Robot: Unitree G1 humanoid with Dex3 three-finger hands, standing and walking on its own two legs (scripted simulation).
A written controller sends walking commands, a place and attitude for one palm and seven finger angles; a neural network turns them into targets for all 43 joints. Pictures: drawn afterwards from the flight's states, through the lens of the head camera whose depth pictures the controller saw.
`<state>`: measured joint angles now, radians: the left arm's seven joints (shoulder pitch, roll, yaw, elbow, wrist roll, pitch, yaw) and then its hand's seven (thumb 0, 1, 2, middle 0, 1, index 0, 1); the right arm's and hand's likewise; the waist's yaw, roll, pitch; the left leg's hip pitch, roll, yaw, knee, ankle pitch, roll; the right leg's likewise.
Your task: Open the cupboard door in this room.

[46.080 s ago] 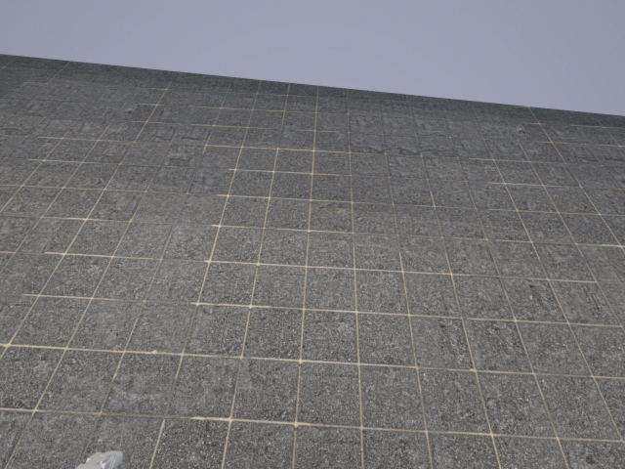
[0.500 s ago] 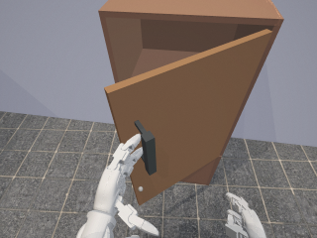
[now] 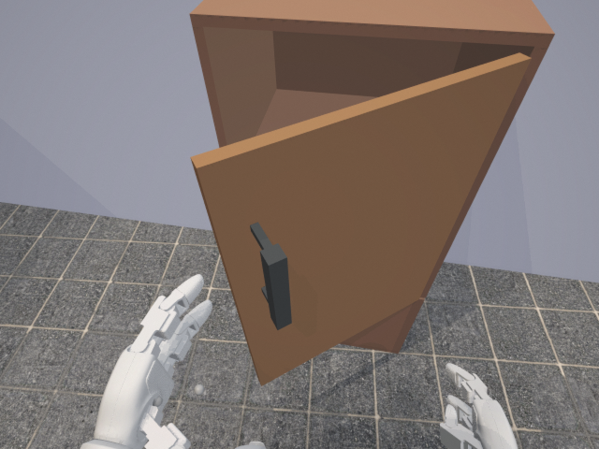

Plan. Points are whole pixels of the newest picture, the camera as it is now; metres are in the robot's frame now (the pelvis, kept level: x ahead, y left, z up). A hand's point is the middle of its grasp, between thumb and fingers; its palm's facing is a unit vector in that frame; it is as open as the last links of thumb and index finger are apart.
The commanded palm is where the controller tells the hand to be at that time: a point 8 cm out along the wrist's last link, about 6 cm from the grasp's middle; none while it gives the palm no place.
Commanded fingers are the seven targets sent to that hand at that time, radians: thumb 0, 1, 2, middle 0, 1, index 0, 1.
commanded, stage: draw the hand back to the body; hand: left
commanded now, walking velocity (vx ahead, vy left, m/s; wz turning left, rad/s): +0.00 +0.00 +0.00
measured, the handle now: (270, 278) +0.30 +0.05 +0.10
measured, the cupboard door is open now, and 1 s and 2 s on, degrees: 39 39 39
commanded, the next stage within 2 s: step back with the hand held close in 1.68 s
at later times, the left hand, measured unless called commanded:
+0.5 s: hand (139, 385) +0.17 +0.16 +0.13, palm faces -0.13 -0.99 -0.07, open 16.3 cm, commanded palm +0.14 +0.22 +0.15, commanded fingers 0.00 -0.47 0.31 -0.15 -0.30 -0.15 -0.30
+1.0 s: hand (34, 337) +0.19 +0.24 +0.17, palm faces +0.28 -0.90 -0.34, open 12.8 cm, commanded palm +0.15 +0.29 +0.20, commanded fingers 0.00 0.41 0.69 -0.18 -0.30 -0.18 -0.30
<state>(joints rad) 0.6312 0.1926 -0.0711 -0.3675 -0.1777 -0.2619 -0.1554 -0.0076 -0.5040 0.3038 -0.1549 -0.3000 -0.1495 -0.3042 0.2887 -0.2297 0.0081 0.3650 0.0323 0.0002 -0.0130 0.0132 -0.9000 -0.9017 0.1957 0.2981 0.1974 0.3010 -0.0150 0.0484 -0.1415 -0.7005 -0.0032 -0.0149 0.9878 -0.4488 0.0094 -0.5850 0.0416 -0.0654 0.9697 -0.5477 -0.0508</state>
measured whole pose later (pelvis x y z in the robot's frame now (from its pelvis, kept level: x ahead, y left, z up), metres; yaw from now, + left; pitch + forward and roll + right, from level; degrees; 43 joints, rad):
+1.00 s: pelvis +0.01 +0.03 +0.05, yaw +0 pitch +0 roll -1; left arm 0.58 0.32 0.16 -0.49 -0.07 -0.02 0.12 0.00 0.07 0.55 -0.18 -0.30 -0.17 -0.30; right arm 0.24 -0.21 0.07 0.54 0.02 -0.07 -0.09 0.01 -0.90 -0.90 0.20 0.30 0.20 0.30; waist 0.05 0.05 -0.05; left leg -0.31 -0.03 0.01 0.60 -0.29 0.05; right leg -0.19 0.02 -0.03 0.54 -0.36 -0.01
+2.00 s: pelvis +0.00 +0.01 +0.06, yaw -2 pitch -1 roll -1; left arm 0.50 0.38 0.38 -0.39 -0.07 -0.12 0.10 0.02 0.89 0.90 -0.21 -0.30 -0.20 -0.30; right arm 0.17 -0.24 0.00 0.58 0.02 0.00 -0.07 0.01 -0.90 -0.90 0.20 0.30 0.20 0.30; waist 0.02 0.07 0.00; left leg -0.23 0.01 0.02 0.46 -0.21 0.02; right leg -0.11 0.05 -0.02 0.39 -0.26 -0.03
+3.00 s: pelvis -0.16 +0.05 +0.06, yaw -2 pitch +3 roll -3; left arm 0.53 0.42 0.44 -0.60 -0.06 -0.19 0.16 0.02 0.89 0.90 -0.21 -0.30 -0.20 -0.30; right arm 0.16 -0.15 0.00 0.62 -0.02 -0.12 -0.03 0.01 -0.90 -0.90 0.20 0.30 0.20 0.30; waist 0.01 -0.02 0.01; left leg -0.45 0.06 0.04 0.47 -0.07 0.04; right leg -0.33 0.07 0.01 0.88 -0.51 0.03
